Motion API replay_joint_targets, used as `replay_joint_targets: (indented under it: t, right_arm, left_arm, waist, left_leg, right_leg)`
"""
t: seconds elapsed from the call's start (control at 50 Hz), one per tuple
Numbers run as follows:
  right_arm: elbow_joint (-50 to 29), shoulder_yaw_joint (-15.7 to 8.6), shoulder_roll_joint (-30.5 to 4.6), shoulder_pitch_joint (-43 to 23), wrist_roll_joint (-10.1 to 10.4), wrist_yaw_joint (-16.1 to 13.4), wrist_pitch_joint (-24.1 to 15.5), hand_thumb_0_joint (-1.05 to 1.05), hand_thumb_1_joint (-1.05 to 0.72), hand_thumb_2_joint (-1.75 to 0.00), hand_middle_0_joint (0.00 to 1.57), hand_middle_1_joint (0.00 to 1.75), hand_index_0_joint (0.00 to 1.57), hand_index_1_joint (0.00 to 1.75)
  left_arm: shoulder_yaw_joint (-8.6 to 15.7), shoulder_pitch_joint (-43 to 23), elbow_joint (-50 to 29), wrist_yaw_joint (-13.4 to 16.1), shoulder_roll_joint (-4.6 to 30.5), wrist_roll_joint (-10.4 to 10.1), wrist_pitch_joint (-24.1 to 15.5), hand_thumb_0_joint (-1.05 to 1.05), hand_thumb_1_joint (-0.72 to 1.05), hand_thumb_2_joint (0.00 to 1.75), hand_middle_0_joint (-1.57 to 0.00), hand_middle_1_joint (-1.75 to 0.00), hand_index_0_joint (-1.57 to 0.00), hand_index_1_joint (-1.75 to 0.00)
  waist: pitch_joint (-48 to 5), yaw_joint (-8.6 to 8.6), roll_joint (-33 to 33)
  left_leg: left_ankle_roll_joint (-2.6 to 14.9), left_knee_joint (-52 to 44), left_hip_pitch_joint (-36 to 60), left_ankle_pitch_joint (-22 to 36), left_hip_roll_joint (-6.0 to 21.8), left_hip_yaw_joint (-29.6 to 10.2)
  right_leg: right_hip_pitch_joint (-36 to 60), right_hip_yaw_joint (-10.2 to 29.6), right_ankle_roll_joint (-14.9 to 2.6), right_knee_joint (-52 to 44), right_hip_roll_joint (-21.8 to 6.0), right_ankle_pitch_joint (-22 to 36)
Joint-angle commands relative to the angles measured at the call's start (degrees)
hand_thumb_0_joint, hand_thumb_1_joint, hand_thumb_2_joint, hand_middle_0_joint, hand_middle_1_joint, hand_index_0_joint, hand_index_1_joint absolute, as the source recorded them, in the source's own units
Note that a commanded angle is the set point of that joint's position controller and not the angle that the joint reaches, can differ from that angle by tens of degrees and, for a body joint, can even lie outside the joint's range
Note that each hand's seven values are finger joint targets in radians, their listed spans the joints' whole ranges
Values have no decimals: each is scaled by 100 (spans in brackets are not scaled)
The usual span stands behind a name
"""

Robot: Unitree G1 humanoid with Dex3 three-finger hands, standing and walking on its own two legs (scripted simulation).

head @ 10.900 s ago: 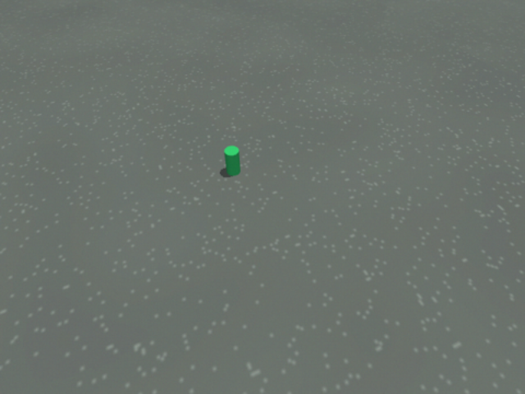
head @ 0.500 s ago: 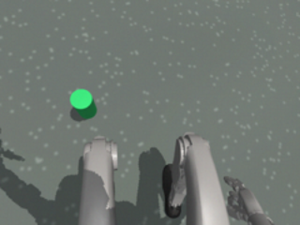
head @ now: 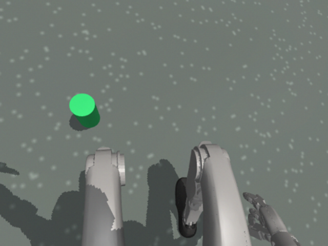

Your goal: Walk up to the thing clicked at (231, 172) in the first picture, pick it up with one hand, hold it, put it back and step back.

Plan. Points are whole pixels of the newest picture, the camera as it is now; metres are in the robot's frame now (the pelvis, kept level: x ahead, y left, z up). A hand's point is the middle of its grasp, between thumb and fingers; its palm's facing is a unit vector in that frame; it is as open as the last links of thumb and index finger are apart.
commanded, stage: approach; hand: left
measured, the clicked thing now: (86, 112) +0.48 +0.22 -0.30
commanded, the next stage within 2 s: close in in 0.36 s
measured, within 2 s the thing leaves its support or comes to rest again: neither
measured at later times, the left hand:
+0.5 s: hand (48, 118) +0.42 +0.31 -0.21, palm faces +0.10 -0.99 +0.04, open 17.6 cm
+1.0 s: hand (77, 115) +0.45 +0.24 -0.25, palm faces +0.17 -0.99 +0.02, open 17.6 cm
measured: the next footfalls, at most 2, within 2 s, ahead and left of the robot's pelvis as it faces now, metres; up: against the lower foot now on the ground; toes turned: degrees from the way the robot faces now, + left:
none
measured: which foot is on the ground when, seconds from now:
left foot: down 0.00-1.00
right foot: down 0.00-1.00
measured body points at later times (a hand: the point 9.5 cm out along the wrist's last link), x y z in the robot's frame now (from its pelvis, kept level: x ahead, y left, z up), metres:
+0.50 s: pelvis -0.01 +0.01 -0.07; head +0.23 +0.14 +0.28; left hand +0.41 +0.36 -0.21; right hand +0.13 -0.26 -0.13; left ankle +0.08 +0.12 -0.34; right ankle +0.12 -0.14 -0.34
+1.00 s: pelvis -0.02 +0.03 -0.09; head +0.22 +0.17 +0.26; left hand +0.44 +0.29 -0.25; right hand +0.09 -0.25 -0.11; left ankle +0.08 +0.12 -0.34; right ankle +0.12 -0.14 -0.34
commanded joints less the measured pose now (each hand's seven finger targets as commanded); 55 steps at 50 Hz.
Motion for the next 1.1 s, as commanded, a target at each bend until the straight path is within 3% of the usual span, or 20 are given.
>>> replay_joint_targets:
  t: [0.0, 0.06, 0.08, 0.14, 0.2, 0.22, 0.24, 0.28, 0.34, 0.38, 0.46, 0.5, 0.56, 0.58, 0.66, 0.7, 0.76, 0.9, 0.98, 1.08]
  right_arm:
    - [-389, -360, -1367, 490, -95, -57, -243, 0, -90, -89, 20, 30, 20, 30]
    - [-416, -242, -1445, 319, -210, -8, -256, 0, -90, -89, 20, 30, 20, 30]
    - [-418, -194, -1472, 289, -264, 16, -254, 0, -90, -89, 20, 30, 20, 30]
    - [-481, -11, -1579, 187, -409, 66, -168, 0, -90, -89, 20, 30, 20, 30]
    - [-501, 185, -1650, 38, -568, 121, -10, 0, -90, -90, 20, 30, 20, 30]
    - [-455, 206, -1692, 43, -623, 126, 50, 0, -90, -90, 20, 30, 20, 30]
    - [-500, 264, -1728, -50, -668, 141, 107, 0, -90, -90, 20, 30, 20, 30]
    - [-475, 359, -1762, -136, -781, 168, 202, 0, -90, -90, 20, 30, 20, 30]
    - [-498, 502, -1834, -370, -901, 212, 316, 0, -91, -90, 20, 30, 20, 30]
    - [-515, 597, -1877, -443, -971, 230, 374, 0, -91, -90, 20, 30, 20, 30]
    - [-614, 892, -1923, -698, -1076, 278, 431, 0, -91, -90, 20, 30, 20, 30]
    - [-674, 1021, -1957, -838, -1127, 309, 440, 0, -90, -90, 20, 30, 20, 30]
    - [-720, 1196, -2042, -998, -1260, 357, 521, 0, -91, -90, 20, 30, 20, 30]
    - [-715, 1250, -2074, -1005, -1325, 377, 558, 0, -91, -90, 20, 30, 20, 30]
    - [-709, 1358, -2158, -1040, -1547, 459, 720, 0, -91, -90, 20, 30, 20, 30]
    - [-760, 1337, -2220, -1116, -1644, 491, 801, 0, -91, -90, 20, 30, 20, 30]
    - [-789, 1393, -2214, -1163, -1736, 533, 893, 0, -91, -90, 20, 30, 20, 30]
    - [-937, 1492, -2252, -1254, -1803, 616, 1009, 0, -92, -90, 20, 30, 20, 30]
    - [-982, 1587, -2247, -1297, -1839, 655, 1044, 0, -91, -90, 20, 30, 20, 30]
    - [-1025, 1658, -2232, -1444, -1910, 659, 1110, 0, -91, -90, 20, 30, 20, 30]
  left_arm:
    - [-60, -1284, -467, -6, 1507, -226, -914, 0, -61, 0, -6, -10, -7, -8]
    - [-146, -1454, -246, 54, 1522, -230, -1364, 0, -61, 1, -5, -10, -7, -8]
    - [-153, -1369, -67, 81, 1455, -223, -1470, 0, -61, 1, -5, -10, -7, -8]
    - [3, -1585, -73, 255, 2062, -92, -1789, 0, -61, 3, -5, -11, -7, -10]
    - [-94, -1546, 110, 432, 1910, 13, -2002, 0, -61, 5, -6, -12, -7, -11]
    - [-8, -1806, -305, 509, 2146, 69, -2126, 0, -61, 5, -6, -12, -7, -11]
    - [-46, -1650, -54, 569, 2104, 115, -2175, 0, -61, 4, -6, -13, -7, -11]
    - [-116, -1857, -382, 691, 2135, 214, -2373, 0, -61, 5, -6, -13, -7, -11]
    - [-379, -1186, 387, 824, 1508, 232, -2517, 0, -61, 5, -6, -13, -7, -12]
    - [-413, -1216, 396, 935, 1478, 186, -2684, 0, -61, 5, -5, -13, -7, -11]
    - [-803, -1395, 1000, 1149, 1086, 85, -3003, 0, -61, 4, -4, -12, -7, -9]
    - [-859, -1525, 1136, 1341, 1139, 60, -3221, 0, -61, 6, -4, -12, -7, -9]
    - [-729, -1669, 1084, 1719, 1414, 134, -3542, 0, -61, 6, -4, -12, -7, -9]
    - [-642, -1711, 1053, 1877, 1578, 202, -3660, 0, -61, 6, -3, -12, -7, -9]
    - [-647, -1865, 907, 2460, 1636, 538, -3993, 0, -61, 7, -4, -12, -7, -9]
    - [-718, -1635, 1094, 2666, 1551, 715, -4047, 0, -61, 6, -4, -11, -7, -9]
    - [-1063, -1611, 1329, 2873, 1185, 858, -4077, 0, -61, 6, -4, -11, -7, -8]
    - [-1514, -1700, 1526, 3284, 716, 743, -4134, 0, -57, 7, -4, -10, -7, -8]
    - [-1457, -1787, 1646, 3557, 912, 740, -4297, 0, -57, 12, -5, -12, -7, -10]
    - [-1427, -1673, 1677, 3860, 1198, 958, -4495, 0, -52, 14, -4, -11, -6, -10]
  waist:
    - [-2716, -240, 845]
    - [-2584, -273, 962]
    - [-2623, -278, 1032]
    - [-2921, -244, 1449]
    - [-2890, -305, 1865]
    - [-2958, -277, 2141]
    - [-2956, -333, 2234]
    - [-2897, -430, 2602]
    - [-2468, -589, 2455]
    - [-2372, -695, 2339]
    - [-1973, -1116, 1720]
    - [-1778, -1182, 1422]
    - [-1770, -1147, 1759]
    - [-1775, -1137, 1947]
    - [-1572, -1259, 2503]
    - [-1398, -1240, 2702]
    - [-1018, -1487, 2578]
    - [-776, -1789, 1746]
    - [-725, -1803, 1563]
    - [-552, -1685, 1910]
  left_leg:
    - [208, -1342, 1822, 571, 11, 267]
    - [180, -1201, 1786, 260, 33, 219]
    - [142, -1122, 1904, 386, 51, 210]
    - [75, -956, 2069, 693, 77, 209]
    - [-12, -884, 2396, 969, 122, 106]
    - [-43, -881, 2560, 1039, 146, 67]
    - [-65, -829, 2641, 1082, 143, 45]
    - [-123, -792, 2812, 1199, 173, -45]
    - [-153, -648, 2702, 1235, 186, -155]
    - [-142, -494, 2588, 1319, 192, -190]
    - [-56, -186, 2100, 985, 203, -336]
    - [-4, -88, 1767, 702, 204, -392]
    - [-89, -146, 2032, 689, 250, -517]
    - [-122, -160, 2148, 741, 258, -560]
    - [-269, -262, 2547, 1099, 310, -742]
    - [-313, -276, 2685, 1249, 339, -778]
    - [-305, -264, 2370, 1044, 339, -812]
    - [-151, -170, 1859, 401, 296, -1016]
    - [-95, -90, 1645, 129, 278, -1044]
    - [-146, -178, 1743, 102, 343, -1052]
  right_leg:
    - [1468, -499, -400, -892, 215, 256]
    - [1329, -556, -390, -749, 243, 74]
    - [1308, -588, -398, -653, 254, 175]
    - [1535, -652, -412, -422, 263, 385]
    - [1417, -778, -437, -181, 272, 616]
    - [1360, -802, -450, -82, 278, 681]
    - [1361, -838, -442, -54, 279, 698]
    - [1278, -919, -450, 112, 288, 791]
    - [1148, -1055, -434, 213, 310, 821]
    - [1228, -1111, -414, 229, 342, 924]
    - [1425, -1260, -325, 185, 408, 854]
    - [1513, -1311, -284, 147, 449, 696]
    - [1500, -1404, -280, 271, 470, 692]
    - [1532, -1440, -282, 326, 482, 734]
    - [1443, -1595, -288, 478, 494, 1012]
    - [1376, -1623, -299, 519, 509, 1083]
    - [1424, -1682, -286, 460, 528, 1078]
    - [1461, -1764, -168, 288, 565, 840]
    - [1558, -1779, -139, 234, 601, 673]
    - [1541, -1744, -180, 278, 629, 650]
